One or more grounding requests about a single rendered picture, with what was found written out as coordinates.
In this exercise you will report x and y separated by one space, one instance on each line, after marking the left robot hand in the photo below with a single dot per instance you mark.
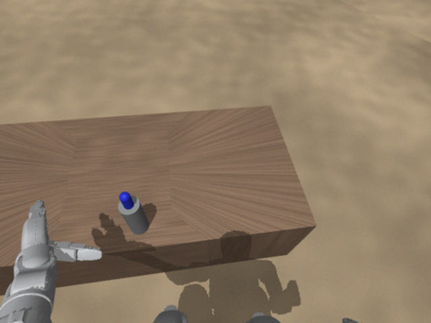
35 231

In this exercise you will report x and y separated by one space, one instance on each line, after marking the bottle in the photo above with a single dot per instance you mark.
133 213

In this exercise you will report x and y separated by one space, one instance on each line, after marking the left robot arm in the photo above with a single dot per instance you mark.
30 297

